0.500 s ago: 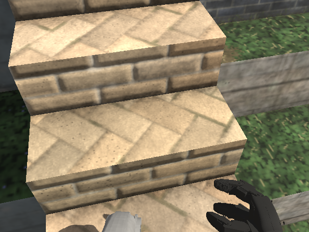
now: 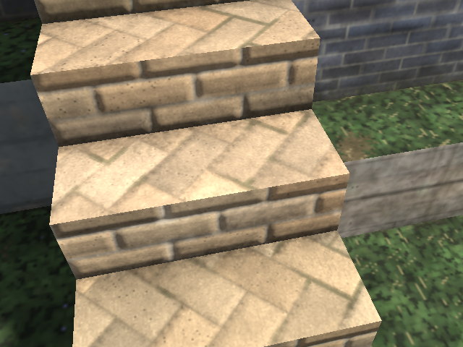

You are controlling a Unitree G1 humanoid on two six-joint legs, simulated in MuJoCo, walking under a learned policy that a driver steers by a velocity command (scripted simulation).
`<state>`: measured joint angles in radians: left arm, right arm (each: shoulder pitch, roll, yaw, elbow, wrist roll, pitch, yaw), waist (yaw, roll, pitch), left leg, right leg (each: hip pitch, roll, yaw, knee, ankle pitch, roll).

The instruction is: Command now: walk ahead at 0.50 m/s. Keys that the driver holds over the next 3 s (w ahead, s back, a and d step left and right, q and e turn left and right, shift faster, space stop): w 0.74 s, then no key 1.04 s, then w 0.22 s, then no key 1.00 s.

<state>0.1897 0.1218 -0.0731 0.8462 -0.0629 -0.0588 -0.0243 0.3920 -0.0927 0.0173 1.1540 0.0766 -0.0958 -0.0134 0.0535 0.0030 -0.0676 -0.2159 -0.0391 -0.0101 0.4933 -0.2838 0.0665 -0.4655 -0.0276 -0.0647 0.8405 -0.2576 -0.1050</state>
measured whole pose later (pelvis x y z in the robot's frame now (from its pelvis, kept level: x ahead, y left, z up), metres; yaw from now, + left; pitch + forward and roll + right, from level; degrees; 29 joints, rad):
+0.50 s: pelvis +0.14 +0.05 +0.07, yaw +0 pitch -2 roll +4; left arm 0.36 0.13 -0.02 1.07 -0.01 -0.01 0.02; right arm 0.13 -0.14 0.05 0.91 0.08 -0.01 -0.01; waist -0.04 0.01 -0.01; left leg -0.71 -0.07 0.10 1.34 -0.62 0.06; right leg -0.12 -0.14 -0.05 0.66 -0.05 -0.12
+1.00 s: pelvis +0.28 +0.03 +0.20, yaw +2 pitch -1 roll -1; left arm 0.30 0.14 0.00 1.01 -0.02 -0.04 0.02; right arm 0.28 -0.17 0.02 1.07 0.03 -0.05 -0.04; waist 0.01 0.04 -0.01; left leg -0.25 0.02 0.06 0.69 -0.35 0.02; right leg -0.20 0.00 -0.09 0.49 -0.27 -0.01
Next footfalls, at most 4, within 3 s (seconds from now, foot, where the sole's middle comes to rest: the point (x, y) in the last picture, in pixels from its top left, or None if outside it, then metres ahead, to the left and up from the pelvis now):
0.02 right None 0.08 -0.10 -0.77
0.42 left None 0.28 0.13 -0.58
0.86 right None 0.32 -0.08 -0.58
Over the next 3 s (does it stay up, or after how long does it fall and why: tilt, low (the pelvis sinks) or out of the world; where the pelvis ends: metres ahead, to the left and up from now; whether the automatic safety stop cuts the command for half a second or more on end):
stays up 0.29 0.06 0.21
